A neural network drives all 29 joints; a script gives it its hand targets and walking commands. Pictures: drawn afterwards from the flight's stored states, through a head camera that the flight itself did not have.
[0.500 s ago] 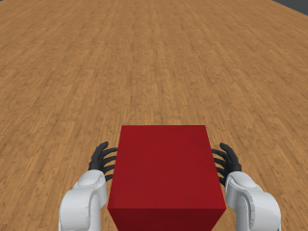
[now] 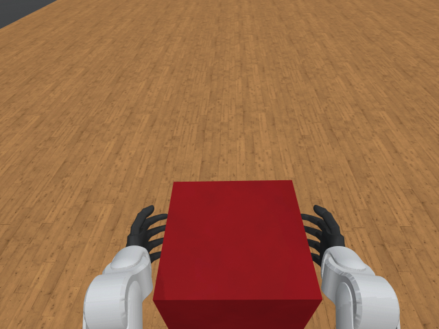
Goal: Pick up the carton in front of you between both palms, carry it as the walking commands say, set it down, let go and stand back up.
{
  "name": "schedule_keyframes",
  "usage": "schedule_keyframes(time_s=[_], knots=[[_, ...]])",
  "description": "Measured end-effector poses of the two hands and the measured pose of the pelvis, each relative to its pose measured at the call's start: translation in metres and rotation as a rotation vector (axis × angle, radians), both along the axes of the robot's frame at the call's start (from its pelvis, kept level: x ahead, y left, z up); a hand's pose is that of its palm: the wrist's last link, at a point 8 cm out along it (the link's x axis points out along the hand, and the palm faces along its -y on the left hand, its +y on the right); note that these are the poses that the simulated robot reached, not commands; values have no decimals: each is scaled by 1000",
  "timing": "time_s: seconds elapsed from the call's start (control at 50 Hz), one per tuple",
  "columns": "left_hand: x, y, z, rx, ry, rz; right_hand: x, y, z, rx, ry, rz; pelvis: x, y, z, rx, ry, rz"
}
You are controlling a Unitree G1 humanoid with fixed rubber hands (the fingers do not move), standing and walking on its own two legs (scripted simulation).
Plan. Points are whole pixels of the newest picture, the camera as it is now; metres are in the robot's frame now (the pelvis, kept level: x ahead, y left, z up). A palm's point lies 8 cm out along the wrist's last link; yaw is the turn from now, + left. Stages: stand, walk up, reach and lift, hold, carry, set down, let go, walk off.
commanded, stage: carry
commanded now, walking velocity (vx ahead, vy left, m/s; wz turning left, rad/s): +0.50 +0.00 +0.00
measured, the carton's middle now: (233, 267) +0.25 +0.00 +0.01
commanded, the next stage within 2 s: none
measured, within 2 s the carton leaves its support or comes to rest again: neither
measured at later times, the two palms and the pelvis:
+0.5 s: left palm (159, 128) +0.57 +0.19 +0.08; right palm (279, 130) +0.55 -0.11 +0.09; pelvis +0.33 +0.06 +0.00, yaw -3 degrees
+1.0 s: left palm (182, 83) +0.82 +0.16 +0.09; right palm (277, 83) +0.82 -0.14 +0.08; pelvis +0.58 +0.01 -0.01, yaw -1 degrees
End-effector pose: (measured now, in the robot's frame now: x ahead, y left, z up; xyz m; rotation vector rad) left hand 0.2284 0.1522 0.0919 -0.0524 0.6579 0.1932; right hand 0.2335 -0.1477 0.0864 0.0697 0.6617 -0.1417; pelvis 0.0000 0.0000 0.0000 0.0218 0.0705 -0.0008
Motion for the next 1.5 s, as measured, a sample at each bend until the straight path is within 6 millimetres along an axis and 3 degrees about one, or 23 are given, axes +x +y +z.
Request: schedule_keyframes(time_s=[0.12,0.24,0.32,0.4,0.58,0.64,0.72,0.78,0.84,1.14,1.3,1.5], knots=[[90,10,5,-13,-65,-36,79,10,9,-9,-65,-39,87,17,-10,-20,-7,-9],[191,35,-24,-55,-48,-49,175,35,-9,-47,-48,-53,180,43,-34,-10,-19,-40],[241,39,-30,-52,47,-80,215,40,-17,-41,47,-86,222,55,-19,-31,-5,-60],[287,38,-22,-58,53,-116,253,40,-8,-42,54,-115,266,60,-6,-49,4,-60],[396,34,0,-55,-49,-79,374,36,14,-30,-48,-70,385,46,-4,-50,1,-42],[437,25,-2,-47,-65,-60,420,27,8,-22,-64,-52,429,34,-13,-41,-12,-38],[494,8,-17,-16,-56,-45,483,9,-14,7,-56,-35,486,16,-32,-36,-31,-14],[522,3,-25,8,13,-36,514,4,-27,30,14,-27,507,10,-27,-35,-25,-4],[539,3,-24,9,53,-19,535,4,-28,30,53,-10,526,7,-17,-20,-18,4],[635,15,0,-26,-55,-48,624,15,9,-27,-54,-30,624,20,-15,-27,-25,-15],[664,21,-23,-7,27,-58,652,21,-16,-32,27,-29,643,29,-18,-25,-20,-22],[681,24,-54,31,65,-90,667,26,-49,-72,66,-2,642,34,-19,-26,-21,-24]])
